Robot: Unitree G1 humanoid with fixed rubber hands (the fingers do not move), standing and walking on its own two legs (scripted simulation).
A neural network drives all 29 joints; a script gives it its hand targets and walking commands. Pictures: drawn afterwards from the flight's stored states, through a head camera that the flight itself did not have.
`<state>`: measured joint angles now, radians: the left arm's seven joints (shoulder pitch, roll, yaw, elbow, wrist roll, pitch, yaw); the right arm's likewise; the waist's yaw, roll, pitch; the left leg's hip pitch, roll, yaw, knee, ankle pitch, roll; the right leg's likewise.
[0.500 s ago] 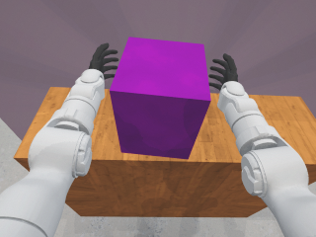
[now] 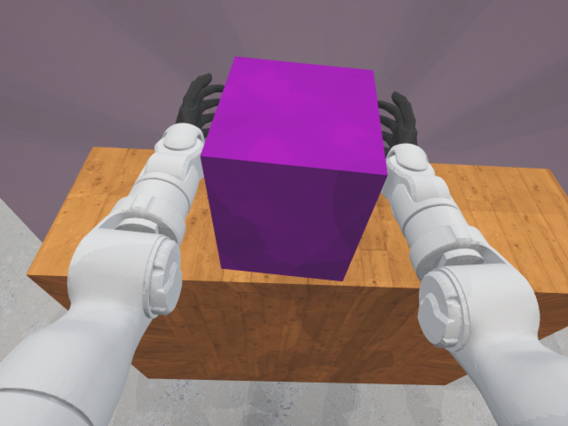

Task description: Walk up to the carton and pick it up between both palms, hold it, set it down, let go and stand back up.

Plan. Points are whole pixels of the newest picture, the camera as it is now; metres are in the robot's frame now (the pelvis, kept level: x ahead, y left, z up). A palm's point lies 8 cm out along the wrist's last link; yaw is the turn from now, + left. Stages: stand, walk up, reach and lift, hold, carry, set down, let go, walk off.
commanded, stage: reach and lift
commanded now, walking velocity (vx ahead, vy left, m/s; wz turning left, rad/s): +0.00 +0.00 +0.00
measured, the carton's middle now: (292, 175) +0.45 -0.01 +0.09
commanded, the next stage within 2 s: none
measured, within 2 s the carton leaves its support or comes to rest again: neither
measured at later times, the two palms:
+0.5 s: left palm (188, 133) +0.46 +0.14 +0.15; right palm (401, 158) +0.42 -0.16 +0.15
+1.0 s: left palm (193, 132) +0.47 +0.13 +0.15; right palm (401, 163) +0.42 -0.16 +0.14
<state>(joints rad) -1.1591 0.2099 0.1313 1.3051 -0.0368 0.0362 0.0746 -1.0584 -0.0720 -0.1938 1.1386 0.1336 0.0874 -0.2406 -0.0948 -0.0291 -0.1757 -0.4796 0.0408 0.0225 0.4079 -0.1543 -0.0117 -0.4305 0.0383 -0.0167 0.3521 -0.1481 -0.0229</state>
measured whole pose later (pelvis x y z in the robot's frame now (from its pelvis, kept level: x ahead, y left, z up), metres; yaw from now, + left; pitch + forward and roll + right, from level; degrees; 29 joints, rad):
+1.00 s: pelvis +0.03 +0.02 +0.01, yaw -1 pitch +0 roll -1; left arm -0.93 -0.01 0.52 0.83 0.40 0.18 -0.07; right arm -0.82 0.14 -0.61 0.80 -0.34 -0.04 -0.05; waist -0.09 -0.05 0.03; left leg -0.12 0.01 0.07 0.31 -0.19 0.02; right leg -0.09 -0.01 -0.06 0.25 -0.17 0.01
